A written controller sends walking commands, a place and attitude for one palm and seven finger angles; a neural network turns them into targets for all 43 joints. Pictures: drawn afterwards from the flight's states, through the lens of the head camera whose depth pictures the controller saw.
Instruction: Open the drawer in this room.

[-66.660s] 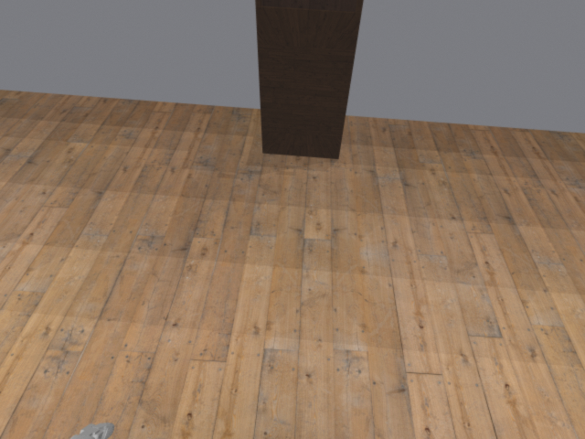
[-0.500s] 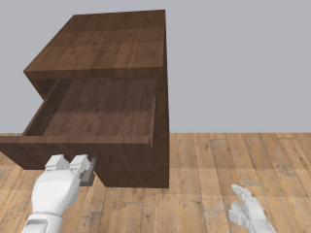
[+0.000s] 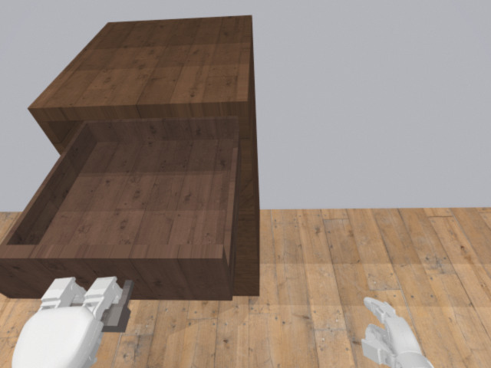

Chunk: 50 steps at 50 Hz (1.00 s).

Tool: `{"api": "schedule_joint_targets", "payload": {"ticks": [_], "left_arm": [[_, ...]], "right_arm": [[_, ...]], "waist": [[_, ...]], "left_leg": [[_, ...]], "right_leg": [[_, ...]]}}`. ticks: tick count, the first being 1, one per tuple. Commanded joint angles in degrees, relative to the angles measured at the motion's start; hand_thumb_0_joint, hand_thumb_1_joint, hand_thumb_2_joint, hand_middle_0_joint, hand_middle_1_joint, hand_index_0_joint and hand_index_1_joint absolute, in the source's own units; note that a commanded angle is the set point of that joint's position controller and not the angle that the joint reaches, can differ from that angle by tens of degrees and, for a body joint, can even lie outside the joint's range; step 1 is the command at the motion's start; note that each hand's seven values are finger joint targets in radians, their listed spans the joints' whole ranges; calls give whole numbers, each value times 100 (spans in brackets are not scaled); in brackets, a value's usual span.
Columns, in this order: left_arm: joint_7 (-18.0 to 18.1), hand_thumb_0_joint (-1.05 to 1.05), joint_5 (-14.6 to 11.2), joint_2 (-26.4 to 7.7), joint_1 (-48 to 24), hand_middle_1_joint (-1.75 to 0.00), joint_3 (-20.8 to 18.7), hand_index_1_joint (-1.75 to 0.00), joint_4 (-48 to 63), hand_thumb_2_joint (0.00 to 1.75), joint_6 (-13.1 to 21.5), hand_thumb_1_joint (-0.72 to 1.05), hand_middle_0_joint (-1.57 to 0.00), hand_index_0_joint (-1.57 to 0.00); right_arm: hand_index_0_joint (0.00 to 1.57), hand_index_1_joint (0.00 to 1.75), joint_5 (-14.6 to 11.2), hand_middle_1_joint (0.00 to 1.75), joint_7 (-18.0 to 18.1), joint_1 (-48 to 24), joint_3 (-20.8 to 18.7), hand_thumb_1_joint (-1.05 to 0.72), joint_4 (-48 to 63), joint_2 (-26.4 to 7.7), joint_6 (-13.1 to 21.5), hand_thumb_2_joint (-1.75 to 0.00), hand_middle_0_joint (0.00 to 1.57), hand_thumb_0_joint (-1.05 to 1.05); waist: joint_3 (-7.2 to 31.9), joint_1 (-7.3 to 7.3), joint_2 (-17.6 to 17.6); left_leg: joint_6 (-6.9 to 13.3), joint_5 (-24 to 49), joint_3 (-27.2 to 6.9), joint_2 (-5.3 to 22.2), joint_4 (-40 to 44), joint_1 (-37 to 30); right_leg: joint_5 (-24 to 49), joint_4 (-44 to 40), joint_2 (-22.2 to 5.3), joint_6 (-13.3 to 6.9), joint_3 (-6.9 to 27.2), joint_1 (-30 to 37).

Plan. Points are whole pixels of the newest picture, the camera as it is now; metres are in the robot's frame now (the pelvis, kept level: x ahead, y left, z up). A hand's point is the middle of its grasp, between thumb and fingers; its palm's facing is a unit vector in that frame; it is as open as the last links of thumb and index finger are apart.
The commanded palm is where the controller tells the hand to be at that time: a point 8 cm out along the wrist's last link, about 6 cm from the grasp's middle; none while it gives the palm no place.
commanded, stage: pull the drawer open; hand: left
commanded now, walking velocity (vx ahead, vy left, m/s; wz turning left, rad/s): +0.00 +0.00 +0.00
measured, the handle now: (92, 301) +0.19 +0.24 +0.07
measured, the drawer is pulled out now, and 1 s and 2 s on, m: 0.30 0.30 0.27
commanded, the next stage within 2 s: open the thumb to release the handle in 0.08 s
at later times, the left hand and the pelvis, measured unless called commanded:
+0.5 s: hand (89, 341) +0.14 +0.23 +0.05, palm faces +0.03 -0.08 -1.00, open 7.9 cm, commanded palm +0.11 +0.23 +0.11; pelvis -0.01 +0.00 +0.00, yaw +2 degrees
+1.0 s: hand (89, 342) +0.14 +0.23 +0.05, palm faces +0.05 -0.09 -1.00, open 12.9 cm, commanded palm +0.12 +0.23 +0.10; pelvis -0.01 +0.00 +0.00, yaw +3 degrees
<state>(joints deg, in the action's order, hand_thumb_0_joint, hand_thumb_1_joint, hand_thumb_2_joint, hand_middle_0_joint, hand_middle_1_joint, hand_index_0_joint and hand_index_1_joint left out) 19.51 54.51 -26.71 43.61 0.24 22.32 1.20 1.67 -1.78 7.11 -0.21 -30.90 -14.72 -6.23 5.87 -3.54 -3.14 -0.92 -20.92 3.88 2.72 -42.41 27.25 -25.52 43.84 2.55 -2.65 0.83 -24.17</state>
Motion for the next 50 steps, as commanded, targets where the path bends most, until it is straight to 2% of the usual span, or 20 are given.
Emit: {"api": "schedule_joint_targets", "payload": {"ticks": [1,2,3,4,8,9,10,11,13,18,19,21,22,29,37,38,39,43,47,50], "left_arm": [[510,0,-166,-875,590,-135,-1400,-135,1096,90,-37,90,-40,-40],[556,0,-184,-951,655,-135,-1501,-135,1110,90,-44,90,-40,-40],[580,0,-182,-949,628,-135,-1491,-135,1175,90,-27,90,-40,-40],[593,0,-191,-763,898,-135,-1367,-135,1043,90,-47,90,-40,-40],[621,0,-199,-873,599,-135,-1415,-135,1146,90,-60,90,-40,-40],[634,0,-124,-717,-952,-135,-1093,-135,1127,90,-2,90,-40,-40],[677,0,-93,-871,-902,-134,-1388,-134,991,87,72,83,-40,-40],[695,0,-36,-765,-598,-134,-1300,-134,689,84,58,76,-39,-39],[658,0,-49,-777,-911,-132,-1248,-132,800,78,64,62,-38,-38],[467,0,-42,-787,-1057,-128,-1124,-128,667,63,-91,27,-35,-35],[412,0,-59,-657,-972,-127,-982,-127,591,60,-122,20,-35,-35],[323,0,-49,-788,-1064,-126,-1084,-126,510,54,-150,6,-34,-34],[268,0,-54,-791,-1177,-125,-1051,-125,585,51,-164,-1,-33,-33],[73,0,-23,-543,-1262,-120,-723,-120,629,30,-23,-50,-30,-30],[62,0,-3,-579,-1092,-120,-757,-120,743,30,36,-50,-30,-30],[71,0,-20,-513,-1083,-120,-698,-120,775,30,46,-50,-30,-30],[64,0,17,-310,-906,-120,-538,-120,348,30,53,-50,-30,-30],[156,0,83,-484,-1245,-120,-662,-120,587,30,73,-50,-30,-30],[210,0,112,-522,-1322,-120,-703,-120,537,30,21,-50,-30,-30],[226,0,142,-432,-1695,-120,-555,-120,454,30,-12,-50,-30,-30]], "right_arm": [[20,30,-24,30,34,-915,-246,-90,994,-487,292,-90,20,0],[20,30,-29,30,36,-902,-267,-90,1005,-495,295,-90,20,0],[20,30,3,30,10,-883,-258,-90,988,-497,297,-90,20,0],[20,30,-36,30,8,-874,-290,-90,991,-450,300,-90,20,0],[20,30,-8,30,-23,-882,-304,-90,990,-490,299,-90,20,0],[20,30,10,30,23,-813,-290,-90,834,-458,314,-90,20,0],[20,30,30,30,65,-771,-342,-90,853,-410,394,-90,20,0],[20,30,21,30,100,-744,-355,-90,819,-383,442,-90,20,0],[20,30,10,30,95,-746,-338,-90,799,-392,475,-90,20,0],[20,30,-22,30,170,-831,-265,-90,742,-356,469,-90,20,0],[20,30,-47,30,197,-835,-267,-90,757,-316,476,-90,20,0],[20,30,-50,30,242,-883,-224,-90,725,-320,464,-90,20,0],[20,30,-57,30,246,-915,-213,-90,741,-337,467,-90,20,0],[20,30,-21,30,220,-887,-168,-90,752,-295,524,-90,20,0],[20,30,10,30,157,-898,-196,-90,821,-351,510,-90,20,0],[20,30,8,30,153,-850,-197,-90,820,-330,518,-90,20,0],[20,30,27,30,132,-801,-205,-90,755,-304,512,-90,20,0],[20,30,30,30,120,-791,-244,-90,786,-346,503,-90,20,0],[20,30,23,30,129,-808,-263,-90,759,-359,485,-90,20,0],[20,30,7,30,155,-764,-267,-90,705,-332,476,-90,20,0]], "waist": [[613,-345,6],[726,-369,-93],[878,-369,-1],[730,-374,-29],[742,-304,182],[507,95,226],[603,-86,146],[576,-108,142],[764,-95,184],[805,-153,321],[604,-147,324],[488,-172,382],[542,-168,324],[432,-187,231],[434,-209,213],[442,-201,198],[236,-164,360],[574,-177,303],[671,-172,317],[583,-89,345]], "left_leg": [[219,1458,-214,-359,140,-761],[195,1572,-213,-346,129,-812],[194,1626,-220,-366,79,-871],[213,1663,-218,-332,100,-752],[204,1543,-251,-352,22,-767],[233,1242,-329,-400,-14,-690],[220,1153,-316,-398,-14,-833],[237,1081,-294,-395,-19,-789],[217,1114,-313,-413,-17,-924],[228,1218,-283,-434,74,-897],[255,1142,-270,-412,125,-815],[259,1086,-274,-422,200,-798],[241,1111,-278,-435,215,-911],[252,1177,-280,-422,336,-1049],[226,1244,-286,-427,311,-1102],[243,1226,-269,-407,309,-1080],[243,1150,-284,-415,293,-920],[229,1123,-297,-410,252,-934],[220,1223,-320,-428,181,-944],[235,1068,-332,-404,201,-884]], "right_leg": [[2433,-791,-193,88,378,-154],[2457,-772,-185,62,423,-140],[2485,-707,-199,63,444,-195],[2589,-655,-175,77,285,-116],[2294,-669,-180,72,414,-389],[2069,-631,-179,100,265,-680],[1696,-723,-166,90,300,-719],[1655,-720,-154,85,219,-712],[1537,-733,-169,68,284,-756],[1894,-792,-201,117,245,-432],[1896,-830,-199,139,137,-377],[1841,-934,-189,155,148,-301],[1753,-1007,-184,138,249,-320],[1665,-1086,-190,149,111,-266],[1669,-1129,-173,117,221,-345],[1686,-1077,-200,135,119,-320],[1646,-1020,-174,142,42,-422],[1559,-934,-183,121,101,-445],[1754,-880,-152,94,158,-450],[1529,-858,-161,126,25,-540]]}}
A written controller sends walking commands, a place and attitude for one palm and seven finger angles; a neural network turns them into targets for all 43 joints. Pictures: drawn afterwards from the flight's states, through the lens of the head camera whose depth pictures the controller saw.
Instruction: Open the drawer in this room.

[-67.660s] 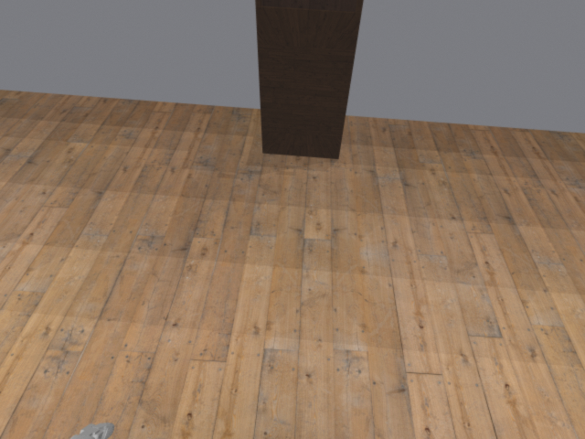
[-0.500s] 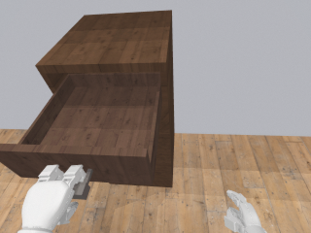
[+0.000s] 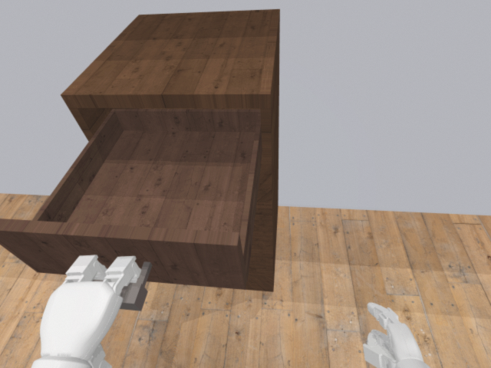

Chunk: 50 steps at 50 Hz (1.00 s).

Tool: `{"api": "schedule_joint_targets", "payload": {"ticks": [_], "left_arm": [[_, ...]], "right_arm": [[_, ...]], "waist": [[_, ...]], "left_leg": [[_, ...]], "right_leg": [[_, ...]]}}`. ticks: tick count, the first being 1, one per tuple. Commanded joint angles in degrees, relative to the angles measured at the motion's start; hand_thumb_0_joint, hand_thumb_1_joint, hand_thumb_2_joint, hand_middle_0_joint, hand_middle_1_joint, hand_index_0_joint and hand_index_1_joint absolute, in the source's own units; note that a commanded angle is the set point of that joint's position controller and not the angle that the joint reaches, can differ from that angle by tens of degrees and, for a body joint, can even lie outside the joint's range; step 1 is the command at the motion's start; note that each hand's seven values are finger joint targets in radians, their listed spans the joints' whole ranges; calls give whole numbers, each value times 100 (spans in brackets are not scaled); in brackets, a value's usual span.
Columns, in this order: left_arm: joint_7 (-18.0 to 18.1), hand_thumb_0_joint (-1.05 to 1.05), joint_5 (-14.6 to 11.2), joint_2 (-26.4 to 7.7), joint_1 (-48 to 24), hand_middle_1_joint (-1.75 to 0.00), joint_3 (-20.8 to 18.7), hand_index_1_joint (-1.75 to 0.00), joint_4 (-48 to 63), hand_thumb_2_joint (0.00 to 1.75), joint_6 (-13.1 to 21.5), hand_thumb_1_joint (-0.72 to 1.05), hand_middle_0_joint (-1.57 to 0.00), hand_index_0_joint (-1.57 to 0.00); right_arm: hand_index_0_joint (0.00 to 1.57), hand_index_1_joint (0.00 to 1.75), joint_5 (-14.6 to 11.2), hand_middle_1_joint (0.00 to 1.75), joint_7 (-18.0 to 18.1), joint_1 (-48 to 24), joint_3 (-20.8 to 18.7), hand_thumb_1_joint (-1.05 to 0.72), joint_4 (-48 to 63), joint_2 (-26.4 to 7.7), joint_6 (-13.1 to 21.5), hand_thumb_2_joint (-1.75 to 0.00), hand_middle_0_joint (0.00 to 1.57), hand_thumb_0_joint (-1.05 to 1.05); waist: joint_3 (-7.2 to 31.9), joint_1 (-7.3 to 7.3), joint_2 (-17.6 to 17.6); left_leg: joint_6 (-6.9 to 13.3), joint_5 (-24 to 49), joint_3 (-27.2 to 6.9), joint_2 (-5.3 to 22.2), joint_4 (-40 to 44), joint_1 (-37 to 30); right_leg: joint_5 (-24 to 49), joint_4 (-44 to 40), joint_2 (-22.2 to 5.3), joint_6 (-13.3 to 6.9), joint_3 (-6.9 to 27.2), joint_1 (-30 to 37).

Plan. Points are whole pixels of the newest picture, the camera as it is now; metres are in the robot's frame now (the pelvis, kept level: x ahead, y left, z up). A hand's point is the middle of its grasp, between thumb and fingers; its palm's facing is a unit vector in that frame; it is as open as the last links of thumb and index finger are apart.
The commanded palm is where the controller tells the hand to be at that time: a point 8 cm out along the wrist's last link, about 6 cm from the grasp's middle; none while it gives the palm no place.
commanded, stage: lift the hand off the handle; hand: left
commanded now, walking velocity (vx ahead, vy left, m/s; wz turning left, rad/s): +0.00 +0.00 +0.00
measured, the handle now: (112, 279) +0.21 +0.23 +0.07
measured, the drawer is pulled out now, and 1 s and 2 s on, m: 0.30 0.27 0.25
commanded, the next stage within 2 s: open the thumb to release the handle in 0.46 s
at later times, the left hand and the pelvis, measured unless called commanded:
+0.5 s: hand (103, 318) +0.16 +0.23 +0.06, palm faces -0.06 -0.11 -0.99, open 13.2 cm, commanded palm +0.15 +0.22 +0.17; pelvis +0.00 +0.00 +0.01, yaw +0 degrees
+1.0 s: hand (115, 295) +0.20 +0.23 +0.06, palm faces +0.12 -0.07 -0.99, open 13.0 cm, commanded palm +0.18 +0.23 +0.10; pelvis -0.01 +0.01 +0.00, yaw +1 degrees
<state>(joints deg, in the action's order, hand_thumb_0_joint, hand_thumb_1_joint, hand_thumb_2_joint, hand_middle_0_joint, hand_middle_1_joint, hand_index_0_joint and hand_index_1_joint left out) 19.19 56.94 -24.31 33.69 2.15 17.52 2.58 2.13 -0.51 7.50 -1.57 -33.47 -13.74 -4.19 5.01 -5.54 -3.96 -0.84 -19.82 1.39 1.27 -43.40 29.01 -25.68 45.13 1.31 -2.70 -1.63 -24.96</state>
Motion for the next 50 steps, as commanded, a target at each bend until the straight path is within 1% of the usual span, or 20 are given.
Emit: {"api": "schedule_joint_targets", "payload": {"ticks": [1,4,7,8,11,12,14,19,20,21,24,26,29,32,35,39,41,43,48,50], "left_arm": [[265,0,-105,-636,-670,-120,-707,-120,920,30,-166,-50,-30,-30],[232,0,-105,-690,-990,-120,-716,-120,771,30,-236,-50,-30,-30],[217,0,-117,-1016,-1334,-120,-904,-120,1164,30,-258,-50,-30,-30],[195,0,-138,-975,-1315,-120,-867,-120,1239,30,-265,-50,-30,-30],[95,0,-258,-1021,-1548,-120,-858,-120,1401,30,-232,-50,-30,-30],[72,0,-301,-1164,-1573,-120,-997,-120,1503,30,-221,-50,-30,-30],[19,0,-354,-1100,-1683,-120,-917,-120,1655,30,-145,-50,-30,-30],[-29,0,-469,-1244,-1839,-120,-1079,-120,2057,30,64,-50,-30,-30],[-18,0,-471,-1284,-1819,-120,-1124,-120,2150,30,97,-50,-30,-30],[-8,0,-473,-1233,-1928,-120,-1061,-120,2327,30,148,-50,-30,-30],[26,0,-583,-1394,-1421,-120,-1346,-120,2660,30,204,-50,-30,-30],[56,0,-626,-1345,-1448,-120,-1292,-120,2978,30,256,-50,-30,-30],[111,0,-702,-1382,-1029,-120,-1424,-120,3347,30,270,-50,-30,-30],[170,0,-628,-1084,-716,-107,-1327,-107,2768,30,264,-50,-28,-28],[331,0,-467,-882,-806,-93,-1166,-93,2482,30,321,-50,-25,-25],[494,0,-225,-751,-1283,-75,-1031,-75,1690,30,222,-50,-22,-22],[565,0,-107,-709,-1548,-66,-925,-66,1298,30,111,-50,-21,-21],[554,0,-45,-477,-1692,-57,-623,-57,855,30,-81,-50,-19,-19],[314,0,63,-292,-2018,-34,-159,-34,-206,30,-616,-50,-16,-16],[138,0,37,-406,-1988,-30,-176,-30,-386,30,-770,-50,-15,-15]], "right_arm": [[20,30,-41,30,38,-801,-130,-90,975,-413,283,-90,20,0],[20,30,-66,30,99,-838,-93,-90,931,-407,270,-90,20,0],[20,30,-73,30,168,-926,-65,-90,928,-392,310,-90,20,0],[20,30,-69,30,172,-885,-48,-90,930,-360,329,-90,20,0],[20,30,-91,30,232,-984,-8,-90,928,-352,360,-90,20,0],[20,30,-99,30,246,-1015,8,-90,949,-361,391,-90,20,0],[20,30,-104,30,268,-1015,31,-90,943,-333,438,-90,20,0],[20,30,-91,30,315,-977,29,-90,957,-332,573,-90,20,0],[20,30,-95,30,317,-992,26,-90,972,-346,591,-90,20,0],[20,30,-73,30,302,-964,16,-90,967,-348,622,-90,20,0],[20,30,-89,30,296,-900,-7,-90,1022,-382,706,-90,20,0],[20,30,-80,30,269,-901,0,-90,1059,-407,737,-90,20,0],[20,30,-97,30,233,-798,-17,-90,1105,-438,815,-90,20,0],[20,30,-67,30,127,-747,-59,-90,1049,-430,798,-90,20,0],[20,30,-14,30,48,-606,-153,-90,994,-439,718,-90,20,0],[20,30,-29,30,-1,-592,-211,-90,907,-454,601,-90,20,0],[20,30,-35,30,17,-577,-230,-90,864,-451,540,-90,20,0],[20,30,-76,30,24,-593,-208,-90,820,-444,484,-90,20,0],[20,30,-178,30,128,-734,-113,-90,749,-449,293,-90,20,0],[20,30,-215,30,178,-837,-79,-90,759,-452,207,-90,20,0]], "waist": [[702,87,482],[565,139,554],[818,74,220],[841,69,252],[615,90,262],[661,74,196],[568,75,104],[631,51,-17],[639,26,-207],[712,70,-165],[919,-27,-192],[943,11,-330],[1131,-37,-455],[886,61,-121],[951,127,-94],[819,267,167],[935,290,301],[904,327,392],[796,259,697],[823,126,738]], "left_leg": [[239,977,-74,-268,290,-1067],[240,791,-86,-267,335,-1042],[239,862,-96,-292,379,-1347],[244,889,-84,-276,403,-1389],[260,869,-90,-297,493,-1454],[242,879,-119,-288,528,-1532],[252,872,-106,-294,592,-1598],[242,988,-89,-291,703,-1839],[229,1040,-86,-293,733,-1885],[227,1132,-87,-292,707,-1979],[221,1392,-44,-266,715,-2019],[201,1577,-46,-260,713,-2040],[185,1892,-32,-201,673,-2087],[164,1981,-86,-190,557,-1946],[146,1825,-107,-164,457,-1843],[127,1272,-184,-136,354,-1563],[139,1137,-186,-139,303,-1452],[134,966,-185,-131,308,-1305],[201,712,-118,-178,460,-985],[213,699,-69,-217,576,-920]], "right_leg": [[1603,-987,-46,138,270,-437],[1357,-1084,-45,158,273,-481],[1249,-1244,-54,111,444,-357],[1274,-1227,-85,126,360,-306],[1252,-1406,-90,158,357,-245],[1169,-1479,-73,132,435,-209],[1105,-1541,-99,145,367,-184],[1095,-1685,-106,137,332,-87],[1124,-1686,-91,117,320,-63],[1221,-1666,-100,112,327,-107],[1588,-1645,-100,100,315,115],[1767,-1569,-101,95,269,101],[1944,-1458,-100,78,187,158],[2087,-1319,-42,75,212,-117],[1869,-1120,-27,74,110,-354],[1336,-946,11,68,75,-801],[1310,-859,19,80,62,-864],[1173,-796,26,91,20,-939],[1180,-907,33,128,14,-626],[1223,-1007,36,135,74,-341]]}}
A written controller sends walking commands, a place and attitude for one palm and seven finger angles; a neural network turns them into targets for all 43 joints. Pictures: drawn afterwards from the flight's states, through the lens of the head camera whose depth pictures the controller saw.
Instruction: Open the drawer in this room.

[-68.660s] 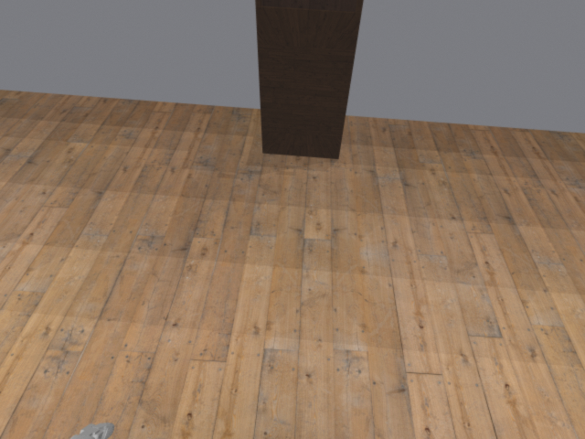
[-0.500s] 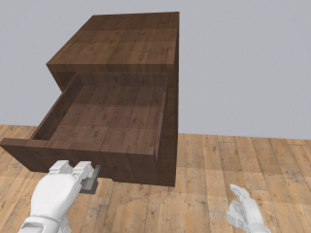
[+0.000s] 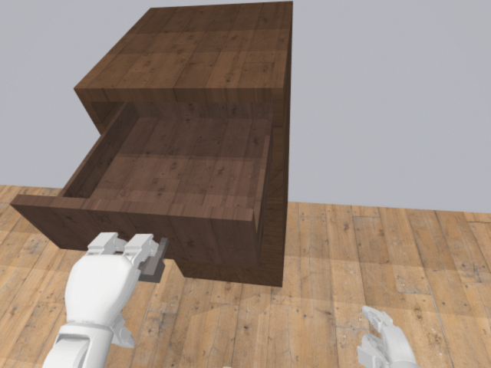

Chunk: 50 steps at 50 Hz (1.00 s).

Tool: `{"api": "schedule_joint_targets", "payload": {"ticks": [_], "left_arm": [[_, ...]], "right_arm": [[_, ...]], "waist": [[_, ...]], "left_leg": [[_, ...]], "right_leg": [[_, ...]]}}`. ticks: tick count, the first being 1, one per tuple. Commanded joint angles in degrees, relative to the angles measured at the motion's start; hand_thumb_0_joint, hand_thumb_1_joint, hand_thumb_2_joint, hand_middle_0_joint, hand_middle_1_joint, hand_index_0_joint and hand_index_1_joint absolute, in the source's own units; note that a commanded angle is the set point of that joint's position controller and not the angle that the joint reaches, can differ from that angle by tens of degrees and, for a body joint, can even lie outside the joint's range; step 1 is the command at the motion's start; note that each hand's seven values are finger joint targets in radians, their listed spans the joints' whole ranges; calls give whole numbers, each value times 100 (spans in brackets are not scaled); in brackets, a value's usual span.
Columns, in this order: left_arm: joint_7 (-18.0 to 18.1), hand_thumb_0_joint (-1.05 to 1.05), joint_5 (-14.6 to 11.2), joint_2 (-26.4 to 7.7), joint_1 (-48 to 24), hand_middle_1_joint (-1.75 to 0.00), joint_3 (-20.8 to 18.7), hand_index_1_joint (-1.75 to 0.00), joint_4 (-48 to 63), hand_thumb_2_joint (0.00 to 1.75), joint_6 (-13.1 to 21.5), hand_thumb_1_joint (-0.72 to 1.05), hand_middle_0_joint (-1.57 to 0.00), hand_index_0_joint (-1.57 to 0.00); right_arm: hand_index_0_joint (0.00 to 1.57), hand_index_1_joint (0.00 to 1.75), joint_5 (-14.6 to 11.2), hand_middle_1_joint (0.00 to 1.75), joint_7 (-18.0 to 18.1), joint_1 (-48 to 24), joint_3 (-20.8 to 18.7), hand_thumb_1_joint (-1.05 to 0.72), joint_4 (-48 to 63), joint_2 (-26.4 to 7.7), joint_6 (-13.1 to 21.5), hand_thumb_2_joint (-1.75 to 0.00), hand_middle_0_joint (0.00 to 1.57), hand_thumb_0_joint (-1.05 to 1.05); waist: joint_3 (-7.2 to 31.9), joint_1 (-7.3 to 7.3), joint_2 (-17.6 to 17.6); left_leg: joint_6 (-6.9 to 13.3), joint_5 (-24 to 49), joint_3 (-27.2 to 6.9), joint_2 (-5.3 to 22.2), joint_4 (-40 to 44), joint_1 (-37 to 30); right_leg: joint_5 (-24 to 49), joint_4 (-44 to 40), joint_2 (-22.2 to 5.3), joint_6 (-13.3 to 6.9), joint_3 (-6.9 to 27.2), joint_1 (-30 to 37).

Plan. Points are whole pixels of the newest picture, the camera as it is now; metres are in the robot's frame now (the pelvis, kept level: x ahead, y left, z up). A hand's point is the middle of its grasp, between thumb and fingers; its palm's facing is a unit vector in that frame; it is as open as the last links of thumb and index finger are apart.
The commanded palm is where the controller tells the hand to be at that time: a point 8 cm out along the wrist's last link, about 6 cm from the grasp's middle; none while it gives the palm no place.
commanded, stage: open the thumb to release the handle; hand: left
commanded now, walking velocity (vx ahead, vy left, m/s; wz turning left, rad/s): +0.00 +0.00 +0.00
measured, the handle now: (132, 253) +0.25 +0.22 +0.07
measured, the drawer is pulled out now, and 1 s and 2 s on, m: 0.27 0.25 0.21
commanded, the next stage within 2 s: lift the hand off the handle in 0.38 s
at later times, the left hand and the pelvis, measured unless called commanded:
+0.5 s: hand (129, 281) +0.22 +0.22 +0.06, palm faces +0.02 -0.08 -1.00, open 13.8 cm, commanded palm +0.18 +0.22 +0.10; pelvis +0.01 -0.01 +0.01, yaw -2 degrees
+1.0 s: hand (128, 281) +0.22 +0.22 +0.06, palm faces +0.00 -0.08 -1.00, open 13.8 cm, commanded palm +0.19 +0.22 +0.13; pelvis +0.02 -0.01 +0.01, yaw -1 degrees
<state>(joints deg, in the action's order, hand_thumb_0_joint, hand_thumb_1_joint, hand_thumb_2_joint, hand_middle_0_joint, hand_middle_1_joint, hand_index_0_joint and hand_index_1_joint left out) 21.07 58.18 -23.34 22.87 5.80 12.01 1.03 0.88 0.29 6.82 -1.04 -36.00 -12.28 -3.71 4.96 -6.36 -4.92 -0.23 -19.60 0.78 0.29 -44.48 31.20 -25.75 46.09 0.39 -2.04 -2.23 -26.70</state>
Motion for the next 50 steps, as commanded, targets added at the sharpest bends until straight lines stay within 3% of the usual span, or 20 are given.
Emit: {"api": "schedule_joint_targets", "payload": {"ticks": [1,3,4,5,7,9,12,16,22,24,26,38,42,44,46,47,50], "left_arm": [[-133,0,-112,-559,-894,-30,-541,-30,286,30,-656,-50,-15,-15],[-324,0,-243,-555,-554,-30,-533,-30,272,30,-722,-50,-15,-15],[-407,0,-297,-691,-313,-30,-711,-30,146,30,-718,-50,-15,-15],[-502,0,-342,-567,-361,-30,-562,-30,201,30,-690,-50,-15,-15],[-601,0,-418,-886,-147,-30,-944,-30,240,30,-554,-50,-15,-15],[-653,0,-455,-764,-62,-30,-882,-30,303,30,-392,-50,-15,-15],[-609,0,-480,-821,280,-30,-1070,-30,435,30,-162,-50,-15,-15],[-488,0,-438,-697,339,-30,-1051,-30,541,30,9,-50,-15,-15],[-289,0,-425,-961,452,-30,-1429,-30,565,30,48,-50,-15,-15],[-246,0,-435,-797,705,-30,-1284,-30,651,30,49,-50,-15,-15],[-190,0,-435,-885,750,-30,-1393,-30,685,30,37,-50,-15,-15],[-20,0,-299,-689,152,-30,-1130,-30,698,30,-146,-50,-15,-15],[-40,0,-346,-1116,-64,-30,-1470,-30,1066,30,-211,-50,-15,-15],[-99,0,-397,-999,47,-30,-1354,-30,1242,30,-230,-50,-15,-15],[-148,0,-459,-1029,-158,-30,-1337,-30,1505,30,-216,-50,-15,-15],[-165,0,-482,-1202,-225,-30,-1493,-30,1608,30,-202,-50,-15,-15],[-201,0,-540,-1149,-442,-30,-1431,-30,1919,30,-101,-50,-15,-15]], "right_arm": [[20,30,-105,30,109,-814,-116,-90,1060,-589,142,-90,20,0],[20,30,-127,30,123,-879,-50,-90,1127,-556,154,-90,20,0],[20,30,-154,30,138,-925,-31,-90,1125,-549,140,-90,20,0],[20,30,-145,30,139,-934,-1,-90,1151,-563,137,-90,20,0],[20,30,-140,30,150,-953,-3,-90,1174,-583,155,-90,20,0],[20,30,-129,30,134,-929,7,-90,1202,-568,166,-90,20,0],[20,30,-100,30,88,-863,-62,-90,1251,-583,203,-90,20,0],[20,30,-70,30,55,-775,-140,-90,1255,-610,239,-90,20,0],[20,30,-52,30,71,-669,-235,-90,1187,-661,227,-90,20,0],[20,30,-56,30,33,-658,-248,-90,1205,-647,211,-90,20,0],[20,30,-46,30,21,-640,-263,-90,1184,-650,185,-90,20,0],[20,30,-27,30,-4,-588,-232,-90,1150,-616,81,-90,20,0],[20,30,-36,30,60,-685,-195,-90,1165,-607,58,-90,20,0],[20,30,-49,30,53,-750,-160,-90,1203,-558,55,-90,20,0],[20,30,-49,30,68,-822,-145,-90,1238,-553,59,-90,20,0],[20,30,-49,30,83,-843,-127,-90,1235,-570,70,-90,20,0],[20,30,-36,30,113,-864,-109,-90,1281,-544,124,-90,20,0]], "waist": [[924,162,758],[880,95,799],[640,54,866],[516,83,910],[460,12,890],[201,58,871],[269,-2,759],[429,49,720],[787,36,889],[822,37,863],[899,48,950],[949,207,861],[1241,107,728],[1119,98,495],[1060,112,538],[1064,121,455],[996,126,304]], "left_leg": [[159,767,7,-133,717,-1198],[176,870,60,-161,766,-1201],[167,825,75,-161,836,-1124],[179,776,87,-175,868,-1087],[179,809,106,-176,904,-1101],[174,721,103,-197,915,-1008],[168,777,115,-203,893,-1073],[177,851,132,-210,765,-1081],[167,1147,128,-254,591,-1001],[170,1254,141,-252,547,-965],[171,1336,150,-253,491,-949],[170,1412,98,-216,367,-1057],[174,1494,76,-233,434,-1217],[178,1603,81,-229,466,-1324],[193,1573,61,-217,516,-1410],[180,1588,40,-208,540,-1487],[186,1541,25,-197,616,-1631]], "right_leg": [[1337,-1133,117,67,182,-8],[1560,-1221,79,94,233,260],[1514,-1305,94,98,263,292],[1492,-1375,66,130,289,293],[1569,-1508,54,126,421,442],[1456,-1537,32,136,415,330],[1484,-1557,37,117,415,364],[1731,-1430,34,117,419,270],[2627,-1203,21,116,540,473],[2907,-1085,12,124,466,460],[3123,-1024,9,138,475,475],[2877,-923,59,142,324,169],[2955,-989,47,119,392,458],[2984,-998,48,114,320,445],[2852,-1071,48,132,291,422],[2778,-1138,64,109,335,462],[2497,-1200,59,110,255,388]]}}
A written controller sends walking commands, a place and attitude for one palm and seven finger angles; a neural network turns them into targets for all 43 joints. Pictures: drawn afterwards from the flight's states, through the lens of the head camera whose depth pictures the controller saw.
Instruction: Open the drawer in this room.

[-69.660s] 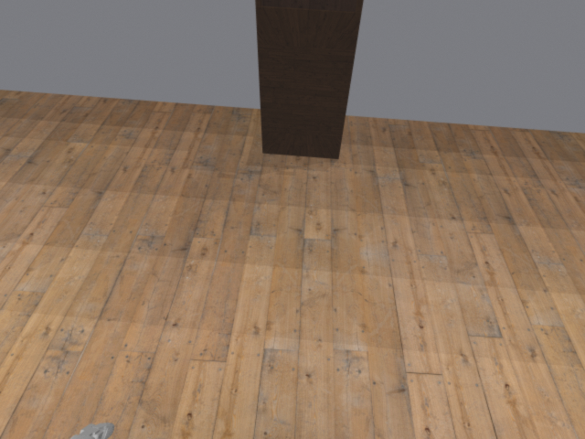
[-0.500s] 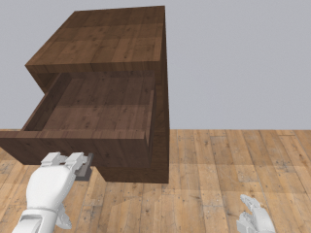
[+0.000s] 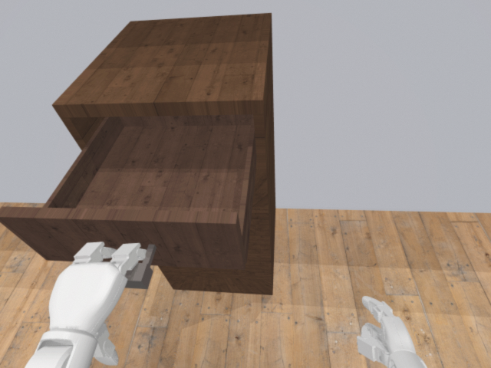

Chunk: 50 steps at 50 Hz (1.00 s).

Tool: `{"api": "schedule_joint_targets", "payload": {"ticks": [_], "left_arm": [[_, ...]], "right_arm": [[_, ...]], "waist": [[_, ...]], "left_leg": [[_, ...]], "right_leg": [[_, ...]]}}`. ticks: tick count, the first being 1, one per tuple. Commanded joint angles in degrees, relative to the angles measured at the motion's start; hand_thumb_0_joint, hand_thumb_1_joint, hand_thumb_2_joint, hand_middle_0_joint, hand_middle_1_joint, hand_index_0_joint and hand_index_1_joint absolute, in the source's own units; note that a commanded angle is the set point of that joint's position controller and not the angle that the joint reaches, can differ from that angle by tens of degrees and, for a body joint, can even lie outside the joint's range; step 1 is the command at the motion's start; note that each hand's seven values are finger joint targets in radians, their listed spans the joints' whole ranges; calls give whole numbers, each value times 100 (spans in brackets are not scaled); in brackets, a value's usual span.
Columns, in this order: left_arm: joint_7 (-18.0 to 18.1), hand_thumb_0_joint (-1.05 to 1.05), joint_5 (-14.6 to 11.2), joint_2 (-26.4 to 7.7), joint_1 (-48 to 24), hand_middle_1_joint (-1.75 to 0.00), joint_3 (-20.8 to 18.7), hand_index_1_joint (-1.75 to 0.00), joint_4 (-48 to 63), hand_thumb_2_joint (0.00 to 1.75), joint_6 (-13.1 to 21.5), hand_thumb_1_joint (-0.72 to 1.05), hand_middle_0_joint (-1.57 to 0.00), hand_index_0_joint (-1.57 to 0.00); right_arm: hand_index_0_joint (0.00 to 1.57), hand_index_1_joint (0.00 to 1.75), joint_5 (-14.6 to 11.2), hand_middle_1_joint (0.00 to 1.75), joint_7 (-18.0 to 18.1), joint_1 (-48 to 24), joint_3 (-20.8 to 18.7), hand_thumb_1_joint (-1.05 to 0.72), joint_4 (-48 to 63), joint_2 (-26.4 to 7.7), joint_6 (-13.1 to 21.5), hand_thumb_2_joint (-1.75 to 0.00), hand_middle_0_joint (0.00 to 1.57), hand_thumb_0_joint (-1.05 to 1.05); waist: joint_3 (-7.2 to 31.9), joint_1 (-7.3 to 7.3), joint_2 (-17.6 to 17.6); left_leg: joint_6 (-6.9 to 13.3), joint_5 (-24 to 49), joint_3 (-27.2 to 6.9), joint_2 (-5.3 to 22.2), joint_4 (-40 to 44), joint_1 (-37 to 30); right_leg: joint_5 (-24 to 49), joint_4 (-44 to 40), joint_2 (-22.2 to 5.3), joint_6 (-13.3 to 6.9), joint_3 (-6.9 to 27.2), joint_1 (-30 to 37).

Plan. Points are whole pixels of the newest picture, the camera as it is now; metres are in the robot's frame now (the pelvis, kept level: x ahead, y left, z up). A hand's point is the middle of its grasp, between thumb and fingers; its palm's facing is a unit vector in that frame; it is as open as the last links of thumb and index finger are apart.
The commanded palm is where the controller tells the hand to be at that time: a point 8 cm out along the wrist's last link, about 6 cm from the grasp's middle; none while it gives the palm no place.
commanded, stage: lift the hand off the handle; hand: left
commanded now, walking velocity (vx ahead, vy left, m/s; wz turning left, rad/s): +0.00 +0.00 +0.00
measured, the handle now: (119, 261) +0.25 +0.23 +0.07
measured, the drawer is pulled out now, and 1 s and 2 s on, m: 0.25 0.21 0.19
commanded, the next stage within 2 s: open the thumb to release the handle in 0.26 s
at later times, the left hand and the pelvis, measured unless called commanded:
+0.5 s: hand (102, 309) +0.18 +0.23 +0.06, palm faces -0.08 -0.10 -0.99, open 14.4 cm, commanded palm +0.18 +0.24 +0.15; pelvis +0.00 +0.01 +0.00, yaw +0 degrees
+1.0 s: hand (122, 279) +0.23 +0.23 +0.05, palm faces +0.03 -0.10 -0.99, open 14.5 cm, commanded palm +0.20 +0.24 +0.10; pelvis -0.03 +0.00 +0.01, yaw +0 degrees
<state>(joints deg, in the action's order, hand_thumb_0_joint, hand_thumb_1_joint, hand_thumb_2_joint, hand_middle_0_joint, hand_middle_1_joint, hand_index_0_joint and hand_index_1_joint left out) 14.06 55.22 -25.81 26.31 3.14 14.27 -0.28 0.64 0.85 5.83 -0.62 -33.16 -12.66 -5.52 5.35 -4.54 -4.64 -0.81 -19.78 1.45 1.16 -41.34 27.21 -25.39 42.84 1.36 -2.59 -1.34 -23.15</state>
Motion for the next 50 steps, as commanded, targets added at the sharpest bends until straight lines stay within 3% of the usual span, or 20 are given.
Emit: {"api": "schedule_joint_targets", "payload": {"ticks": [1,4,11,14,19,22,28,32,35,38,40,42,43,44,48,50], "left_arm": [[501,0,-267,-963,-750,-30,-1232,-30,1744,30,70,-50,-15,-15],[486,0,-351,-1106,-831,-30,-1390,-30,2037,30,162,-50,-15,-15],[595,0,-509,-1150,-583,-30,-1543,-30,2859,30,356,-50,-15,-15],[653,0,-574,-1128,-387,-30,-1588,-30,3191,30,371,-50,-15,-15],[783,0,-672,-1443,-182,-30,-2016,-30,3637,30,424,-50,-15,-15],[831,0,-623,-1047,-239,-30,-1753,-30,2987,30,467,-50,-15,-15],[1155,0,-178,-858,-1293,-30,-1441,-30,1734,30,409,-50,-15,-15],[1109,0,-49,-803,-1984,-30,-1136,-30,652,30,82,-50,-15,-15],[951,0,72,-710,-2287,-30,-831,-30,-15,30,-194,-50,-15,-15],[700,0,132,-415,-2677,-30,-305,-30,-740,30,-497,-50,-15,-15],[528,0,187,-493,-2853,-30,-212,-30,-863,30,-601,-50,-15,-15],[374,0,244,-832,-2770,-30,-444,-30,-815,30,-659,-50,-15,-15],[282,0,208,-602,-2709,-30,-218,-30,-788,30,-665,-50,-15,-15],[194,0,163,-540,-2676,-30,-197,-30,-940,30,-635,-50,-15,-15],[-33,0,40,-658,-2359,-30,-402,-30,-963,30,-397,-50,-15,-15],[-76,0,15,-651,-2467,-30,-413,-30,-960,30,-256,-50,-15,-15]], "right_arm": [[20,30,-10,30,68,-775,-155,-90,1001,-491,329,-90,20,0],[20,30,-3,30,101,-765,-145,-90,1016,-503,400,-90,20,0],[20,30,5,30,60,-689,-161,-90,1066,-545,544,-90,20,0],[20,30,-4,30,51,-621,-182,-90,1076,-551,623,-90,20,0],[20,30,-26,30,70,-491,-213,-90,1041,-588,723,-90,20,0],[20,30,-8,30,14,-429,-242,-90,943,-575,702,-90,20,0],[20,30,36,30,21,-333,-343,-90,727,-575,620,-90,20,0],[20,30,-38,30,90,-483,-298,-90,579,-592,483,-90,20,0],[20,30,-79,30,139,-572,-262,-90,490,-577,361,-90,20,0],[20,30,-134,30,163,-705,-165,-90,437,-579,254,-90,20,0],[20,30,-143,30,202,-779,-147,-90,461,-569,214,-90,20,0],[20,30,-142,30,215,-873,-117,-90,534,-593,168,-90,20,0],[20,30,-141,30,206,-895,-77,-90,594,-532,166,-90,20,0],[20,30,-154,30,202,-894,-77,-90,576,-525,162,-90,20,0],[20,30,-145,30,193,-892,-65,-90,707,-553,207,-90,20,0],[20,30,-153,30,207,-893,-71,-90,719,-556,244,-90,20,0]], "waist": [[948,-83,268],[999,-87,258],[1280,-139,-221],[1366,-135,-265],[1564,-155,-258],[1095,21,-65],[1281,157,194],[1027,221,453],[971,152,484],[660,194,620],[727,90,630],[942,-72,355],[926,-80,358],[652,-26,531],[369,-120,696],[196,-87,580]], "left_leg": [[248,1576,-37,-284,317,-1285],[244,1646,-36,-288,353,-1409],[193,2215,-14,-248,397,-1665],[187,2497,-3,-203,355,-1739],[155,2895,-27,-146,287,-1828],[127,2619,-94,-142,227,-1666],[115,1742,-162,-168,105,-1512],[144,1147,-135,-195,223,-1161],[168,998,-89,-233,338,-1015],[189,698,-58,-242,524,-899],[224,682,-11,-278,616,-930],[215,848,22,-297,721,-1032],[225,859,46,-317,757,-1012],[227,812,39,-309,790,-945],[240,676,91,-323,922,-829],[243,541,91,-342,930,-800]], "right_leg": [[2451,-925,-34,162,175,41],[2501,-1020,-48,155,218,130],[2803,-983,-55,120,124,281],[2833,-945,-60,126,59,246],[2970,-878,-76,132,52,234],[2648,-845,-27,123,18,-153],[2023,-643,18,94,39,-607],[1666,-744,46,116,24,-603],[1536,-807,52,133,28,-501],[1132,-989,54,150,41,-519],[1084,-1118,45,148,106,-315],[1208,-1208,31,111,231,42],[1238,-1221,-10,130,220,136],[1195,-1293,11,137,215,75],[959,-1501,-27,169,315,209],[744,-1586,-35,165,365,110]]}}
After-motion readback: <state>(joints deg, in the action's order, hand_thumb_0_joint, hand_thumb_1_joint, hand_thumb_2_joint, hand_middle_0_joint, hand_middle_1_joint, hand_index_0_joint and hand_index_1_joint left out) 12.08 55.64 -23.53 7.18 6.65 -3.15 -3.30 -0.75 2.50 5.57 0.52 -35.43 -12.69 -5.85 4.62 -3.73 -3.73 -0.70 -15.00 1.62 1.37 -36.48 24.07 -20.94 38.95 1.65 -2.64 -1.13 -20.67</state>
